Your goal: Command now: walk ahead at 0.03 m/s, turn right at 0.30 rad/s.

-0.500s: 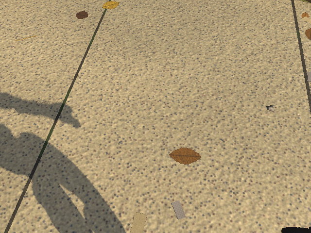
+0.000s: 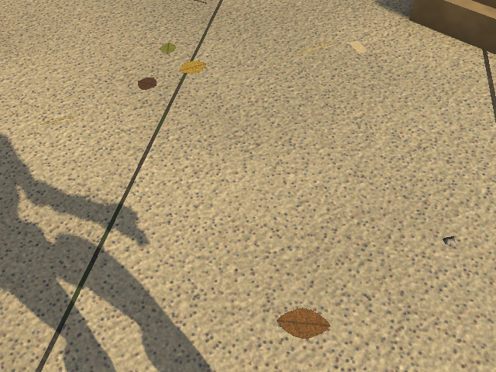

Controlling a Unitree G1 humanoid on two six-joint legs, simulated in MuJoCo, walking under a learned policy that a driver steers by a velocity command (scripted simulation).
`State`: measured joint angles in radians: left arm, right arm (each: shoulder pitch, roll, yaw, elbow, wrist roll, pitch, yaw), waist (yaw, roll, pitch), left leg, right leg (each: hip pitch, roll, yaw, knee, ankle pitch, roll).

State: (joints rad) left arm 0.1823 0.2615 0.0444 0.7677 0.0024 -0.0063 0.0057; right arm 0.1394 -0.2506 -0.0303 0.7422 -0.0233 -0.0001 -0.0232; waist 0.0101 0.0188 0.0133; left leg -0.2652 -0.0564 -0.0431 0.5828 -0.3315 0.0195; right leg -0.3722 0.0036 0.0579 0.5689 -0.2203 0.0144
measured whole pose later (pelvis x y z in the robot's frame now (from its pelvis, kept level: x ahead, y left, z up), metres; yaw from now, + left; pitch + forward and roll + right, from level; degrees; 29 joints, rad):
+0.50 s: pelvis +0.00 -0.04 +0.00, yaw -16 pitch +2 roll +0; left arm 0.10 0.30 0.08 0.63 -0.01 0.06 -0.02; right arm 0.18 -0.31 -0.09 0.75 0.00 0.01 -0.03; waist -0.03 0.02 0.06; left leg -0.26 0.11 0.12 0.70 -0.46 -0.05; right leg -0.34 0.01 -0.03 0.57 -0.24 -0.04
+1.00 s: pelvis +0.00 -0.04 +0.01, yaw -11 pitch +1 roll -1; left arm 0.09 0.29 0.08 0.75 0.00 0.03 0.04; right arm 0.23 -0.29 -0.07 0.78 0.00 0.00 -0.02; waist -0.03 -0.02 0.05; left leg -0.28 0.01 -0.06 0.55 -0.29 -0.01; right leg -0.38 0.05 0.00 0.87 -0.50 0.01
